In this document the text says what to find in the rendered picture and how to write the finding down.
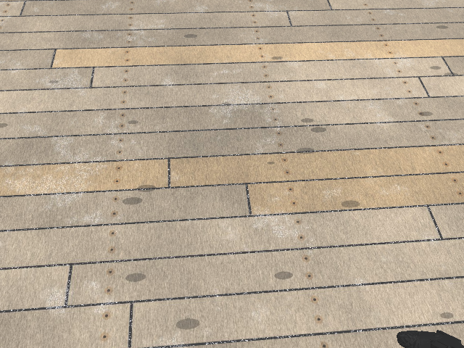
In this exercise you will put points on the right robot hand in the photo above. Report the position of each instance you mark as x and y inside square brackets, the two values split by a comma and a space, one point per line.
[425, 339]

